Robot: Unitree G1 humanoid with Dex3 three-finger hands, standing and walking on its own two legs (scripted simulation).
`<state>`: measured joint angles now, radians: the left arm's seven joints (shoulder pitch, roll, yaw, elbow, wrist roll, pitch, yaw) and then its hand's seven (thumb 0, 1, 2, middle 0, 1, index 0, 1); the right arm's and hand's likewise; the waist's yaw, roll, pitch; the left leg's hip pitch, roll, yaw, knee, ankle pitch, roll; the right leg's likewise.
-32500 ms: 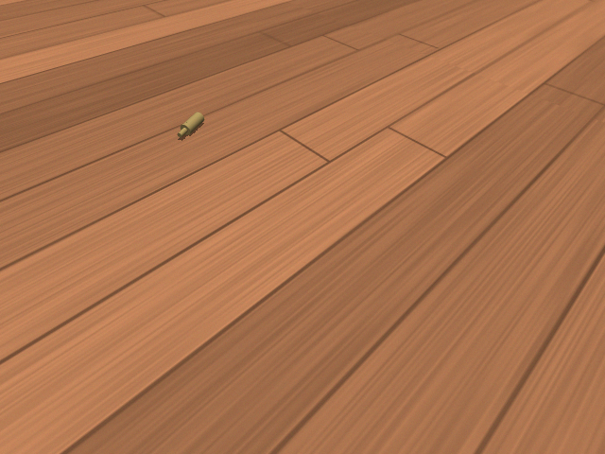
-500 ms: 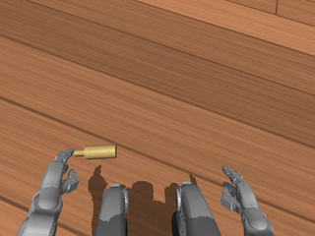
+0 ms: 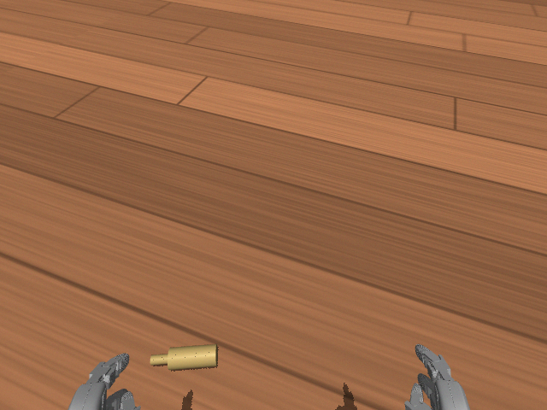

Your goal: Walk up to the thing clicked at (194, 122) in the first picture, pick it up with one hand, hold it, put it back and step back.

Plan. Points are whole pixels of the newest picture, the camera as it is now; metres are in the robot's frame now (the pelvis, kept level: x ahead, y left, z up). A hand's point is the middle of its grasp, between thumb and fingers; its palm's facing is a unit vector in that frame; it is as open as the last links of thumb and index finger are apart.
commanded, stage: home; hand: left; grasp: from above
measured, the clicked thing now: (184, 357) +0.45 +0.25 -0.68
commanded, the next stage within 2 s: stand in 2.00 s
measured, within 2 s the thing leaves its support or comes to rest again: neither
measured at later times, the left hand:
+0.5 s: hand out of the picture +0.16 +0.18 -0.04, palm faces +0.07 -0.98 -0.20, open 7.4 cm
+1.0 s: hand out of the picture +0.16 +0.18 -0.04, palm faces +0.06 -0.98 -0.20, open 7.4 cm
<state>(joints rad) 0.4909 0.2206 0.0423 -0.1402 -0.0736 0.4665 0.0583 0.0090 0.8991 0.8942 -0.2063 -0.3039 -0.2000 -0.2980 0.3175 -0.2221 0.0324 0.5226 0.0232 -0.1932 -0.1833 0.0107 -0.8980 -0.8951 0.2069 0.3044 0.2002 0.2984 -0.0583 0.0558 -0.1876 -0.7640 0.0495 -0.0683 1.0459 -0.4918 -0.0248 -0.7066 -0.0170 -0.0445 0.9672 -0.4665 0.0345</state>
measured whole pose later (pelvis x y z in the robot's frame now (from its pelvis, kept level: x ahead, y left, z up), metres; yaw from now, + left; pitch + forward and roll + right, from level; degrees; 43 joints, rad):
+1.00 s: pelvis +0.00 +0.00 +0.00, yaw +0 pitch +9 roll -3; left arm 0.49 0.22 0.03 -0.13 -0.05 0.47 0.02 0.01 0.90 0.89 -0.21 -0.30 -0.20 -0.30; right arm 0.29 -0.22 0.03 0.55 0.00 -0.26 -0.18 0.01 -0.90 -0.90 0.21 0.30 0.20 0.30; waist -0.03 0.04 -0.16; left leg -0.70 0.05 -0.07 1.02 -0.48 -0.03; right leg -0.65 -0.02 -0.04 0.95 -0.46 0.03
